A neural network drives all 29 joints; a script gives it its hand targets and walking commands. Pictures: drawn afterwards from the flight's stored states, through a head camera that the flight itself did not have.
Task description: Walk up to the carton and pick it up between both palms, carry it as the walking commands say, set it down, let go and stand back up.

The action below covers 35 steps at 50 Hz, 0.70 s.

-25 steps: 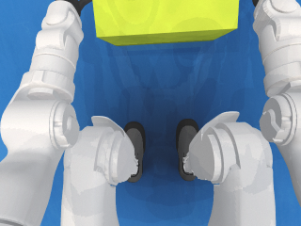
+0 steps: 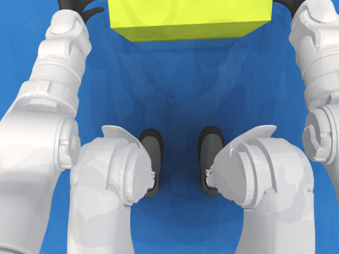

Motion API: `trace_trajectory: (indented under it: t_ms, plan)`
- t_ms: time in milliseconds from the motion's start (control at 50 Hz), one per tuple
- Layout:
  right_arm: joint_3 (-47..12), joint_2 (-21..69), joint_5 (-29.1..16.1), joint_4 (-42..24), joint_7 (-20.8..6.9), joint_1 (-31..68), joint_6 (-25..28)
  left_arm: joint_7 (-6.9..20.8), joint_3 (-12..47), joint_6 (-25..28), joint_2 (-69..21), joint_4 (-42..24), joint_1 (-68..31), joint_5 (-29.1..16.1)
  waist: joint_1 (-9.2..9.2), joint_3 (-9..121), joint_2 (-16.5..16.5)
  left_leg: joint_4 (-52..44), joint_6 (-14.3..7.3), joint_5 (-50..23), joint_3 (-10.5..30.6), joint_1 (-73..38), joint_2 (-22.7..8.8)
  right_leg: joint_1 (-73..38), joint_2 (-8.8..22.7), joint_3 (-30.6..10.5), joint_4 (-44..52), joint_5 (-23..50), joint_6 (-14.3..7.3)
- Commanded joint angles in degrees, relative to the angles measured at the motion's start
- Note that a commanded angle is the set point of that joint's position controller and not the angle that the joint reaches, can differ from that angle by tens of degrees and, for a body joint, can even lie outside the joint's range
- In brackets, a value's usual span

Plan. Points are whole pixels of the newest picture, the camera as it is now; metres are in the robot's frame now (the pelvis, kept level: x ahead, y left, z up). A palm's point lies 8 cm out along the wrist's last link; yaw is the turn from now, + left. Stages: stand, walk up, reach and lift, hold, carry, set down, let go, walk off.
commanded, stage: set down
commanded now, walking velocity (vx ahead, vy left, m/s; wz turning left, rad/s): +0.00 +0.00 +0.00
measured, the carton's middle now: out of the picture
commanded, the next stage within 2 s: let go in 1.68 s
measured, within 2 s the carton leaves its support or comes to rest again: neither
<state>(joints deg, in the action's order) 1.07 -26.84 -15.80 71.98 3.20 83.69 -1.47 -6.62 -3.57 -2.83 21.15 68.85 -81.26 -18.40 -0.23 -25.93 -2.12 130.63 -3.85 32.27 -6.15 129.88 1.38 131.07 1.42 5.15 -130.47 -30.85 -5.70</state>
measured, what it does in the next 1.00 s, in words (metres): rises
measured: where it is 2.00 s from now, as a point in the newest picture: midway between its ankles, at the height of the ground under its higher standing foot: (180, 173)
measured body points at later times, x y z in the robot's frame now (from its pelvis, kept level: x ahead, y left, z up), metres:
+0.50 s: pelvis +0.01 +0.00 +0.02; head +0.37 -0.02 +0.29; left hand +0.55 +0.20 -0.13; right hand +0.56 -0.26 -0.13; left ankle +0.12 +0.09 -0.31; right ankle +0.12 -0.09 -0.31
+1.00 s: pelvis +0.02 +0.00 +0.14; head +0.35 -0.02 +0.44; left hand +0.55 +0.21 +0.03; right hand +0.56 -0.27 +0.03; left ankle +0.12 +0.09 -0.31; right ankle +0.12 -0.09 -0.31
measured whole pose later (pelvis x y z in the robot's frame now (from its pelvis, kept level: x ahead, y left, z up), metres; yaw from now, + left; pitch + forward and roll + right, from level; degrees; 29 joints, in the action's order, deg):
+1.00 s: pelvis +0.02 +0.00 +0.14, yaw -1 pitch +44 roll +1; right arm 12.8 -29.9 -9.0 53.5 -4.4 70.0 -11.4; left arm -2.2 -14.4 -13.2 20.0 44.6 -64.8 -9.3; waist -1.4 -3.1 -0.5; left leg 102.8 -2.2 30.2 -3.1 116.8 2.5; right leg 118.0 -1.9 3.4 -102.4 -28.5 -4.1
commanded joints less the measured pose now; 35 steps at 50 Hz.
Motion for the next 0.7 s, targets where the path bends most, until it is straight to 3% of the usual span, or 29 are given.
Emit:
trace_trajectory:
  t_ms: [0,200,400,560,680]
  plan:
    - [1.2,-9.3,0.1,-3.2,-0.2,13.1,0.8,0.3,-1.0,0.7,7.0,-4.5,-11.1,0.3,1.15,61.0,3.5,-9.3,3.4,-9.6,9.0,-23.2,-1.2,-31.8,1.2,-10.9,9.6,12.1,4.2]
    - [0.7,-12.2,-1.7,-7.6,-2.0,12.9,0.3,1.2,-1.1,0.1,8.5,-9.1,-9.4,-0.7,0.25,65.6,3.8,-8.5,3.3,-12.8,8.9,-27.3,-1.6,-34.3,1.4,-10.3,8.4,14.5,4.1]
    - [6.6,-15.5,0.1,-19.6,-2.0,8.9,-3.1,0.2,-6.1,-3.1,10.8,-22.8,-6.1,1.8,0.34,85.3,4.4,-11.1,3.3,-15.9,6.7,-35.9,-0.3,-46.7,0.0,-8.7,11.0,19.3,3.7]
    - [8.9,-11.7,3.7,-18.5,-4.1,1.0,-5.2,1.5,-9.1,-5.5,7.1,-22.9,1.9,6.3,-0.22,77.0,4.2,-17.4,3.2,-13.7,6.1,-30.5,0.3,-43.0,-1.4,-9.1,17.8,17.6,3.4]
    - [10.3,-11.6,5.3,-19.7,-5.5,1.5,-5.8,2.7,-10.6,-6.2,6.7,-23.9,2.5,7.9,-0.86,77.3,5.2,-22.9,3.4,-13.1,6.0,-30.6,0.3,-43.8,-2.2,-9.0,23.8,16.7,3.4]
